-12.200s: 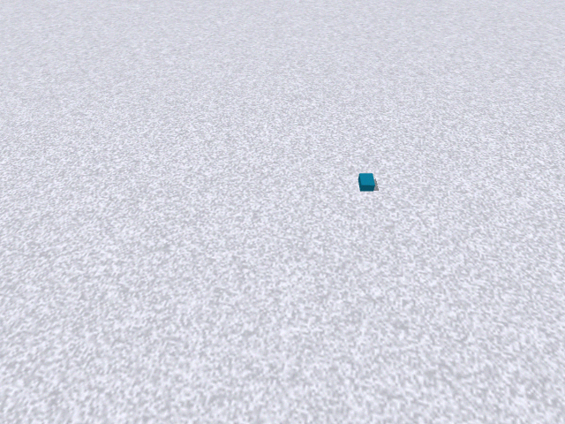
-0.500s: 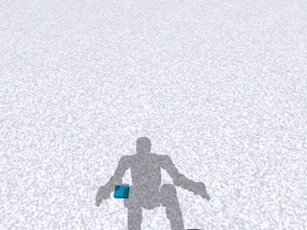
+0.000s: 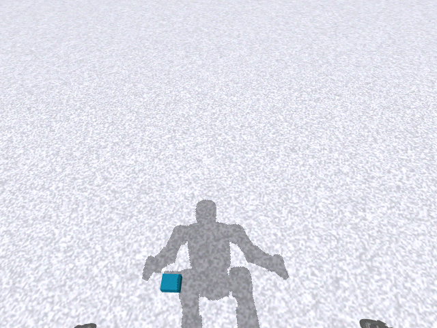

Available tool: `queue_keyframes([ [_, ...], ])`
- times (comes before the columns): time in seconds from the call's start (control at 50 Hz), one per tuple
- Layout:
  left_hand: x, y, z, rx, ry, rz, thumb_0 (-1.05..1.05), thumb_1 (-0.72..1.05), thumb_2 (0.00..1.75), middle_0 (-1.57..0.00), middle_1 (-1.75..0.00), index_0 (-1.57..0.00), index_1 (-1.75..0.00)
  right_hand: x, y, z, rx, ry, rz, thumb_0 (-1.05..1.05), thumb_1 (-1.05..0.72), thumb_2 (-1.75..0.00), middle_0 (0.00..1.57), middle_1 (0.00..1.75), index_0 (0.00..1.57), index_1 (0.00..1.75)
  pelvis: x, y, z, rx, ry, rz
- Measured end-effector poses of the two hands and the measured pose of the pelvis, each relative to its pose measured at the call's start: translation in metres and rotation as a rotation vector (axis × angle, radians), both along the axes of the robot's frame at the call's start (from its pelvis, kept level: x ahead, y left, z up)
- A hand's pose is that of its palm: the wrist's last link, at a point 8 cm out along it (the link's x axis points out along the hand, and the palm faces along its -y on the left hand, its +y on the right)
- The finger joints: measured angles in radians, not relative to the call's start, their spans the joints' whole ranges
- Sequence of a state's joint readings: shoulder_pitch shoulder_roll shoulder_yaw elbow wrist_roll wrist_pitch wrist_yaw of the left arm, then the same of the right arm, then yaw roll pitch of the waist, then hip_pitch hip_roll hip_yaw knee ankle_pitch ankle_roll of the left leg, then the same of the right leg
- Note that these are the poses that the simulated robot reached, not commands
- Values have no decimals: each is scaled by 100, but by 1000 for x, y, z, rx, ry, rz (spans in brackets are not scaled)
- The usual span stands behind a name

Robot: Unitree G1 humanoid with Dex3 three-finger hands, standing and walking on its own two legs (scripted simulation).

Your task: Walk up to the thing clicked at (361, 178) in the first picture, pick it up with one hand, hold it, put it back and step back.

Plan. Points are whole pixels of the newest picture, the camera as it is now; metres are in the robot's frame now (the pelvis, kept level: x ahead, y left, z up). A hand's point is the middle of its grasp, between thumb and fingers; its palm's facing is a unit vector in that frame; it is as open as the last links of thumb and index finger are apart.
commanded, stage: stand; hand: left
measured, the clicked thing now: (171, 283) +0.43 +0.24 -0.76
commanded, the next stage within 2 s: none
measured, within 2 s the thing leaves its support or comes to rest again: neither
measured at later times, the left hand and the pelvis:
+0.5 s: hand out of the picture +0.08 +0.24 -0.15, palm faces -0.01 -0.94 -0.35, open 7.4 cm; pelvis +0.00 -0.01 +0.00, yaw +0 degrees
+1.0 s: hand out of the picture +0.09 +0.25 -0.15, palm faces -0.01 -0.94 -0.35, open 7.4 cm; pelvis +0.01 -0.01 +0.00, yaw +1 degrees
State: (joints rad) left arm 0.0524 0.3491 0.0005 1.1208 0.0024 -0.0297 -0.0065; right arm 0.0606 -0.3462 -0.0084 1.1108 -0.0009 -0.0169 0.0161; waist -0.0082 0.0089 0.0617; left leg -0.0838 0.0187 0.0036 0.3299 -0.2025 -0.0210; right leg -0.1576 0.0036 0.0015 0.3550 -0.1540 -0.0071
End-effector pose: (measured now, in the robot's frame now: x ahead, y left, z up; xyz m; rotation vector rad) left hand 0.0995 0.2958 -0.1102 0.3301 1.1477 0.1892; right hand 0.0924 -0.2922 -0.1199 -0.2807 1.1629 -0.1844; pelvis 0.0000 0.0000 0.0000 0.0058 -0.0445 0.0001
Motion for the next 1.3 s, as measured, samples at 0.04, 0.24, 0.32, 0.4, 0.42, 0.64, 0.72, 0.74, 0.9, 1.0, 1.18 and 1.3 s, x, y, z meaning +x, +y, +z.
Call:
queue_keyframes([
  [0.04,-3,0,0,3,11,5,1,91,90,-21,-30,-20,-30,-5,-3,-1,-2,17,-6,1,-90,-90,20,30,21,30,0,-1,0,0,2,0],
  [0.24,-19,-2,-4,5,62,29,1,91,90,-21,-30,-20,-30,-26,-13,-3,-14,80,-24,1,-90,-90,20,30,20,30,-1,-7,1,-1,6,4],
  [0.32,-23,-4,-5,2,71,33,1,91,90,-21,-30,-20,-30,-29,-14,-3,-16,87,-25,1,-90,-90,20,30,20,30,-2,-8,1,-2,8,4],
  [0.4,-25,-6,-6,-2,73,35,1,91,90,-21,-30,-20,-30,-30,-14,-3,-15,88,-21,1,-90,-90,20,30,20,30,-2,-9,1,-2,10,5],
  [0.42,-26,-6,-6,-3,73,35,1,91,90,-21,-30,-20,-30,-30,-14,-3,-15,88,-20,1,-90,-90,20,30,20,30,-2,-9,1,-2,11,5],
  [0.64,-27,-7,-7,-5,85,41,1,91,90,-21,-30,-20,-30,-26,-12,-4,-11,89,-8,1,-90,-90,20,30,20,30,1,-9,1,-2,21,6],
  [0.72,-26,-6,-7,-4,89,42,1,91,90,-21,-30,-20,-30,-24,-11,-5,-12,96,-3,1,-90,-90,20,30,20,30,4,-9,1,-3,24,7],
  [0.74,-25,-6,-6,-3,89,42,1,91,90,-21,-30,-20,-30,-24,-11,-5,-12,97,-3,1,-90,-90,20,30,20,30,5,-8,1,-3,25,8],
  [0.9,-17,-5,-5,-2,81,42,1,91,90,-21,-30,-20,-30,-15,-11,-4,-17,89,0,1,-90,-90,20,30,20,30,10,-8,1,-2,24,9],
  [1.0,-12,-5,-5,-1,75,40,1,91,90,-21,-30,-20,-30,-9,-11,-3,-18,81,3,1,-90,-90,20,30,20,30,13,-8,1,-3,25,10],
  [1.18,-8,-5,-5,-2,73,43,1,91,90,-21,-30,-20,-30,-2,-12,-2,-22,75,9,1,-90,-90,20,30,20,30,17,-8,2,-4,26,12],
  [1.3,-8,-5,-5,-2,78,46,1,91,90,-21,-30,-20,-30,1,-12,-1,-23,73,10,1,-90,-90,20,30,20,30,19,-8,2,-5,25,12],
])
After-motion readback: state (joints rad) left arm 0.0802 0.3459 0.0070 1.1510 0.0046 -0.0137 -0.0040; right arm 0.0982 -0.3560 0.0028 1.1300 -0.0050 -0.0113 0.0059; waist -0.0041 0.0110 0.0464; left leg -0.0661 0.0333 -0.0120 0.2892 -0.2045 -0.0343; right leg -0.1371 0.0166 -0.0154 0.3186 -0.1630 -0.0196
